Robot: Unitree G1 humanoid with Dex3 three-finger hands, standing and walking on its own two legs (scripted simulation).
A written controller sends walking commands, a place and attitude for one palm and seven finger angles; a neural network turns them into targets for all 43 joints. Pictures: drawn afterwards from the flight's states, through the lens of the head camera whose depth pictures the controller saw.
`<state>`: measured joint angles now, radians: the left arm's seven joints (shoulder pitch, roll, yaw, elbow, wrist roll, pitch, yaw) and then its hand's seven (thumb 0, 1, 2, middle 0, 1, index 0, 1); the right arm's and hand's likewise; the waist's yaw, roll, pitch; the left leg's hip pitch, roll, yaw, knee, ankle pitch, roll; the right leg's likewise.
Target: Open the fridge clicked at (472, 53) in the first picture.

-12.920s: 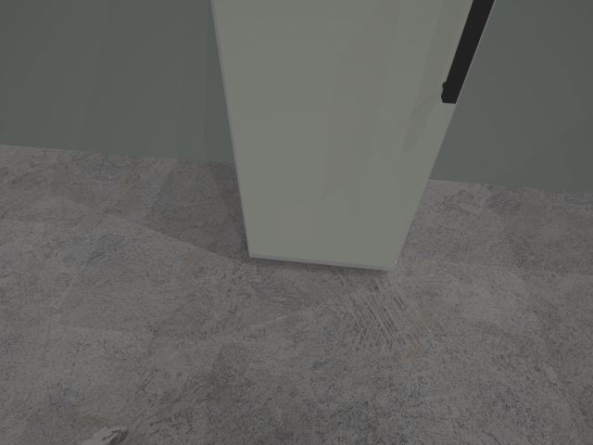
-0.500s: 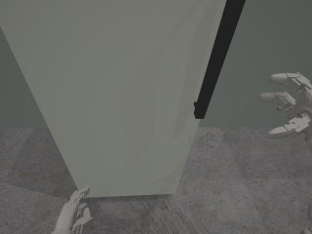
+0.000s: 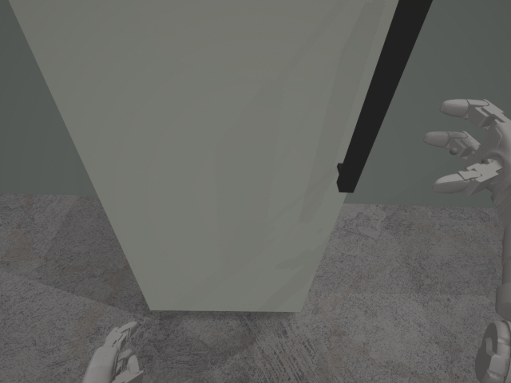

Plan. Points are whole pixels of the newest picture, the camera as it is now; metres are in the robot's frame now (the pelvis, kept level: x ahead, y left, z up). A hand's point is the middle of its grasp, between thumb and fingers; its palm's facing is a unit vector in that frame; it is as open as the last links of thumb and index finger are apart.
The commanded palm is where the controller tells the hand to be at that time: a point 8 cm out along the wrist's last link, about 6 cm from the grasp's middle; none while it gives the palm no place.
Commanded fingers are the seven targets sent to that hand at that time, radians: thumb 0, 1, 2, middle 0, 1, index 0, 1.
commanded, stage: move the hooked fingers beside the handle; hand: right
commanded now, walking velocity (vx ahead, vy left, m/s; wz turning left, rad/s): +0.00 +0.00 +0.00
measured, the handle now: (378, 79) +0.50 -0.13 +0.27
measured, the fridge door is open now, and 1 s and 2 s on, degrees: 0 0 0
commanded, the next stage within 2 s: feel for the door with the fingertips in 1.24 s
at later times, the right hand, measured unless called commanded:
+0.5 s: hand (433, 134) +0.44 -0.22 +0.22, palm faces -0.05 +1.00 +0.00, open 14.0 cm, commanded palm +0.42 -0.27 +0.22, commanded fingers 0.00 0.50 -0.30 0.30 1.20 0.30 1.20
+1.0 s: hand (423, 133) +0.44 -0.21 +0.22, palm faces -0.05 +1.00 +0.00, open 14.0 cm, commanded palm +0.41 -0.26 +0.22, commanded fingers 0.00 0.50 -0.30 0.30 1.20 0.30 1.20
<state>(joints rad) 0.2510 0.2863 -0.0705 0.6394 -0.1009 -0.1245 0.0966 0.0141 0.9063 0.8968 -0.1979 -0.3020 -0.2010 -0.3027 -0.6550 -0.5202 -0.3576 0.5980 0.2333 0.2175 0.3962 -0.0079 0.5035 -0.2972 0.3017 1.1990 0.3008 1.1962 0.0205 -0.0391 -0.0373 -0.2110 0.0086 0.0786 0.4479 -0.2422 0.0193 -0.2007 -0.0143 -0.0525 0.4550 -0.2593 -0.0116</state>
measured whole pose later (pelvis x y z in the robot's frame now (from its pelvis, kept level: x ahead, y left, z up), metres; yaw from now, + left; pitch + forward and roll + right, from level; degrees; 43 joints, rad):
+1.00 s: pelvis +0.01 -0.01 +0.00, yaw +1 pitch +2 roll +0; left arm 0.30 0.27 -0.06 0.66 -0.09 -0.08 0.08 0.01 0.91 0.90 -0.20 -0.30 -0.20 -0.30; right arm -0.77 -0.45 -0.31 0.72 0.19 0.16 0.30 -0.01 0.50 -0.30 0.30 1.20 0.30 1.20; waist 0.04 -0.03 -0.05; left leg -0.22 0.02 0.05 0.42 -0.23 0.00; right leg -0.21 0.00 -0.08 0.43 -0.26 -0.03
